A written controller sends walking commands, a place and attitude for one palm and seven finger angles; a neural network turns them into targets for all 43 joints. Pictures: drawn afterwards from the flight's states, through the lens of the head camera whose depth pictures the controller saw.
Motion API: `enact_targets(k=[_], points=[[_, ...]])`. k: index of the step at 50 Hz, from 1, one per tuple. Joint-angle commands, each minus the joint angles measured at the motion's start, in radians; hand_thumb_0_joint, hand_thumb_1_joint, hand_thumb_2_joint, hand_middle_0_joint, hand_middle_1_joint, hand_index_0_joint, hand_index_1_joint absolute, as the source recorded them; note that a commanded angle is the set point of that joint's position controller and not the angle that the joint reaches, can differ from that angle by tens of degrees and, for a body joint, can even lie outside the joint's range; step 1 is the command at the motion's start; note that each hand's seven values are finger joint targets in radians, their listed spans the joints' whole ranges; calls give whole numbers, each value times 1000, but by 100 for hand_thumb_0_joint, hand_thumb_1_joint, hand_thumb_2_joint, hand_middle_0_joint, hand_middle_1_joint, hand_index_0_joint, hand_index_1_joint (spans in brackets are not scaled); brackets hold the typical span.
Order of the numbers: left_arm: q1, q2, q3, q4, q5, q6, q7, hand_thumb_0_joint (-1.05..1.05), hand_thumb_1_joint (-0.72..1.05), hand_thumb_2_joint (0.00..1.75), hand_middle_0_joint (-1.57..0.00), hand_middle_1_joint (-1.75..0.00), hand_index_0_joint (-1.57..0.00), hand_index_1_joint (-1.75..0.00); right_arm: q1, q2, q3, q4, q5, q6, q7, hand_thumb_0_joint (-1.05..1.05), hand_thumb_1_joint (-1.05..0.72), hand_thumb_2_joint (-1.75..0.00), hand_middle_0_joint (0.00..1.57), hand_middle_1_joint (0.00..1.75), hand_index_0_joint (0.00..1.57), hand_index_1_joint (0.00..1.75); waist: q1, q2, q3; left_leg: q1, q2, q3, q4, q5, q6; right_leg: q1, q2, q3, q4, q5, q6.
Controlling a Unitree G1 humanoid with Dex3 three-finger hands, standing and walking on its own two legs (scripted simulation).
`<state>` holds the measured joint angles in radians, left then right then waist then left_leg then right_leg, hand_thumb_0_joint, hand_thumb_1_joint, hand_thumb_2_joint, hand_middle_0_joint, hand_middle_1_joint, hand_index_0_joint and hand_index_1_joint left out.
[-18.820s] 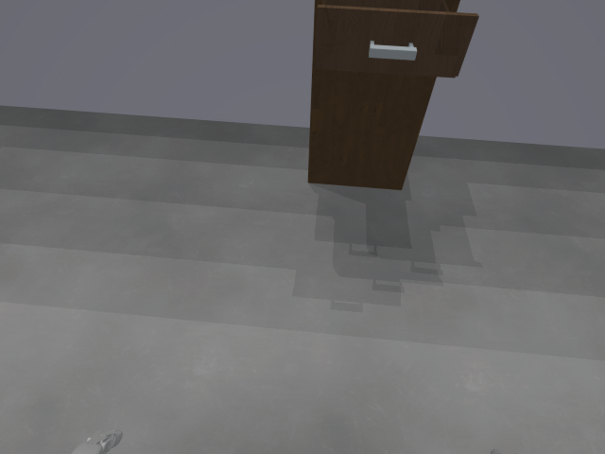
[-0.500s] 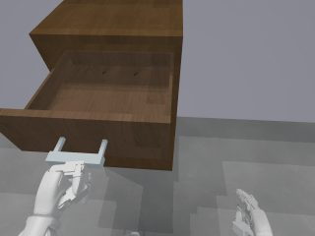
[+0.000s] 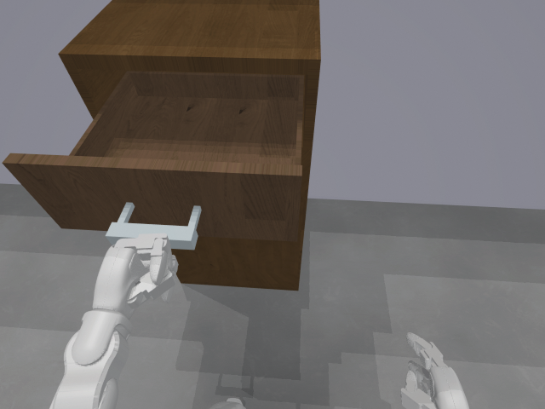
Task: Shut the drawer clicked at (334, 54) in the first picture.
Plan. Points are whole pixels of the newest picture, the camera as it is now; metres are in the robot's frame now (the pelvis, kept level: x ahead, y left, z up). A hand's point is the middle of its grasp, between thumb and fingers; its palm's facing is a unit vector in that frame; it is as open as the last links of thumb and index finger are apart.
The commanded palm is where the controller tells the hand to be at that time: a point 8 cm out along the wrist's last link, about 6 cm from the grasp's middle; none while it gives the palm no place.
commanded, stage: push the drawer shut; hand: left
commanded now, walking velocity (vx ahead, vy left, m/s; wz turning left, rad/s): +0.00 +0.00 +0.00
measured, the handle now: (157, 223) +0.36 +0.19 +0.08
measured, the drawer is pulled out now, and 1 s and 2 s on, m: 0.24 0.13 0.00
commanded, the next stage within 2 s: none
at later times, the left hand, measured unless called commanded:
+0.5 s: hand (182, 231) +0.35 +0.15 +0.08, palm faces -0.04 -1.00 -0.05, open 3.0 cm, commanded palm +0.33 +0.21 +0.08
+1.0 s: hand (188, 205) +0.40 +0.15 +0.08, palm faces -0.04 -1.00 -0.05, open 3.0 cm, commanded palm +0.39 +0.20 +0.08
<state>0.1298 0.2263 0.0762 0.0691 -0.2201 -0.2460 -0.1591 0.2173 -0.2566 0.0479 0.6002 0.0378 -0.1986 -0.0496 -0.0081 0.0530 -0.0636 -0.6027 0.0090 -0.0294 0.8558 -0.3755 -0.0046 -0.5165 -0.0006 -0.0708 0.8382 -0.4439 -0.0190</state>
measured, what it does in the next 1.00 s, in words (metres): stands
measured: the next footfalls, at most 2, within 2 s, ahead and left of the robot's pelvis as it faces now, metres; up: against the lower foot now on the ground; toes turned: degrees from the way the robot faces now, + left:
none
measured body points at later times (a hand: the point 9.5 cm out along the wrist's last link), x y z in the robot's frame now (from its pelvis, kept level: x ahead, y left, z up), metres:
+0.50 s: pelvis +0.01 +0.00 +0.01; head +0.05 -0.01 +0.45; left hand +0.34 +0.21 +0.08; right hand +0.14 -0.25 -0.10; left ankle +0.03 +0.12 -0.70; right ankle -0.01 -0.11 -0.70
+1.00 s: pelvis +0.00 +0.00 +0.00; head +0.06 -0.01 +0.45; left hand +0.39 +0.21 +0.08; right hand +0.11 -0.25 -0.11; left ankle +0.03 +0.12 -0.70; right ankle -0.01 -0.11 -0.70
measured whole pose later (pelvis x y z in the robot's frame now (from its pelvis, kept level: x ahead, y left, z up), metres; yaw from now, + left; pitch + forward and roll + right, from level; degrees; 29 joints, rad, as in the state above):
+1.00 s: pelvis +0.00 +0.00 +0.00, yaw -1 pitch +9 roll -1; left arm -0.42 0.27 0.17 0.66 -0.19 -0.31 -0.16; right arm 0.26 -0.26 0.03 0.66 0.04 -0.08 -0.03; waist -0.05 0.03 -0.05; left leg -0.63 0.02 -0.01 0.82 -0.35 0.00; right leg -0.56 0.01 -0.05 0.81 -0.42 -0.02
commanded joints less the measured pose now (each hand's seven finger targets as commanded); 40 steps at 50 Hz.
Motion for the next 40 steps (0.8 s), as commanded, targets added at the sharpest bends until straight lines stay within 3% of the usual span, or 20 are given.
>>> enact_targets(k=[1, 2, 4, 5, 8, 9, 10, 13, 14, 17, 18, 19, 20, 23, 24, 28, 30, 32, 34, 40], points=[[-359, 113, 66, -156, -16, -57, 19, 0, 90, 90, -140, -160, -140, -160, -67, -126, -52, -137, 10, -43, -12, 0, -90, -90, 20, 30, 20, 30, -52, -57, -171, 172, -7, -11, -143, 41, 29, -22, 7, 39, -176, 90, 11], [-387, 101, 55, -152, -17, -58, 17, 0, 90, 90, -140, -160, -140, -160, -70, -125, -52, -138, 9, -41, -12, 0, -90, -90, 20, 30, 20, 30, -51, -35, -178, 177, -10, -6, -143, 39, 30, -20, 5, 45, -180, 90, 11], [-433, 127, 72, -118, -9, -59, 23, 0, 90, 90, -140, -160, -140, -160, -62, -132, -51, -125, 9, -36, -12, 0, -90, -90, 20, 30, 20, 30, -57, -53, -174, 175, -6, -10, -146, 35, 31, -22, 6, 44, -182, 86, 11], [-445, 111, 65, -117, -8, -61, 24, 0, 90, 90, -140, -160, -140, -160, -63, -127, -55, -126, 10, -34, -12, 0, -90, -90, 20, 30, 20, 30, -53, -21, -194, 194, -8, -2, -144, 55, 30, -17, 4, 46, -180, 107, 10], [-469, 100, 56, -98, -5, -60, 27, 0, 90, 90, -140, -160, -140, -160, -54, -126, -57, -128, 10, -33, -6, 0, -90, -90, 20, 30, 20, 30, -49, -10, -228, 221, -7, -6, -148, 93, 26, -4, 4, 37, -168, 154, 7], [-460, 121, 74, -57, 1, -57, 34, 0, 90, 90, -140, -160, -140, -160, -46, -132, -58, -119, 9, -27, -6, 0, -90, -90, 20, 30, 20, 30, -50, -56, -213, 204, -4, -7, -148, 91, 29, -2, 5, 40, -175, 151, 9], [-485, 100, 58, -52, -3, -57, 33, 0, 90, 90, -140, -160, -140, -160, -45, -129, -57, -119, 8, -23, -5, 0, -90, -90, 20, 30, 20, 30, -55, -55, -218, 200, -8, 0, -144, 94, 31, 3, 4, 47, -178, 162, 12], [-553, 132, 85, -20, 0, -65, 31, 0, 90, 90, -140, -160, -140, -160, -40, -132, -59, -113, 8, -14, -5, 0, -90, -90, 20, 30, 20, 30, -53, -34, -228, 205, -8, 1, -149, 106, 26, 10, 3, 46, -171, 177, 9], [-544, 143, 96, 3, 3, -66, 34, 0, 90, 90, -140, -160, -140, -160, -35, -135, -61, -108, 7, -10, -5, 0, -90, -90, 20, 30, 20, 30, -53, -64, -227, 197, -5, 3, -145, 111, 31, 15, 4, 50, -177, 180, 12], [-552, 158, 123, 27, -4, -72, 28, 0, 90, 90, -140, -160, -140, -160, -25, -133, -65, -107, 8, 1, -2, 0, -90, -90, 20, 30, 20, 30, -41, -32, -259, 217, -7, 11, -147, 154, 25, 39, 3, 49, -167, 236, 8], [-567, 129, 97, 18, -5, -75, 23, 0, 90, 90, -140, -160, -140, -160, -25, -129, -63, -110, 8, 1, 1, 0, -90, -90, 20, 30, 20, 30, -43, -10, -263, 226, -9, 12, -148, 170, 25, 42, 2, 47, -164, 257, 6], [-554, 160, 126, 52, -2, -75, 28, 0, 90, 90, -140, -160, -140, -160, -17, -136, -66, -103, 7, 6, 2, 0, -90, -90, 20, 30, 20, 30, -44, -54, -256, 206, -4, 10, -144, 170, 28, 48, 4, 49, -165, 256, 9], [-580, 135, 105, 53, -4, -79, 25, 0, 90, 90, -140, -160, -140, -160, -14, -132, -67, -100, 8, 9, 3, 0, -90, -90, 20, 30, 20, 30, -53, -51, -255, 214, -6, 14, -142, 176, 28, 41, 5, 50, -167, 270, 11], [-602, 137, 109, 56, -4, -89, 25, 0, 90, 90, -140, -160, -140, -160, -6, -131, -72, -101, 9, 17, 6, 0, -90, -90, 20, 30, 20, 30, -49, -26, -271, 233, -5, 14, -145, 192, 24, 40, 6, 46, -159, 286, 8], [-589, 146, 115, 81, -2, -88, 27, 0, 90, 90, -140, -160, -140, -160, -2, -136, -70, -100, 7, 20, 8, 0, -90, -90, 20, 30, 20, 30, -48, -52, -248, 211, -4, 11, -145, 183, 27, 41, 7, 47, -165, 278, 9], [-649, 148, 112, 89, 2, -101, 28, 0, 90, 90, -140, -160, -140, -160, 7, -135, -74, -94, 8, 31, 9, 0, -90, -90, 20, 30, 20, 30, -58, -32, -260, 229, -4, 14, -144, 190, 25, 33, 8, 48, -161, 291, 8], [-672, 139, 105, 108, 5, -103, 29, 0, 90, 90, -140, -160, -140, -160, 15, -136, -75, -90, 7, 38, 10, 0, -90, -90, 20, 30, 20, 30, -64, -51, -270, 229, -3, 13, -142, 195, 30, 32, 10, 49, -161, 296, 10], [-712, 158, 117, 116, 7, -108, 29, 0, 90, 90, -140, -160, -140, -160, 21, -136, -75, -84, 6, 44, 9, 0, -90, -90, 20, 30, 20, 30, -64, -27, -276, 234, -5, 13, -139, 203, 27, 33, 8, 50, -156, 306, 8], [-730, 174, 126, 163, 8, -103, 27, 0, 90, 90, -140, -160, -140, -160, 26, -141, -73, -77, 6, 51, 8, 0, -90, -90, 20, 30, 20, 30, -71, -65, -259, 208, -5, 12, -136, 178, 31, 29, 11, 53, -164, 285, 11], [-871, 210, 151, 251, 8, -116, 13, 0, 90, 90, -140, -160, -140, -160, 37, -141, -69, -61, 7, 71, 2, 0, -90, -90, 20, 30, 20, 30, -81, -40, -276, 205, -9, 11, -133, 154, 33, 22, 11, 64, -168, 261, 9]])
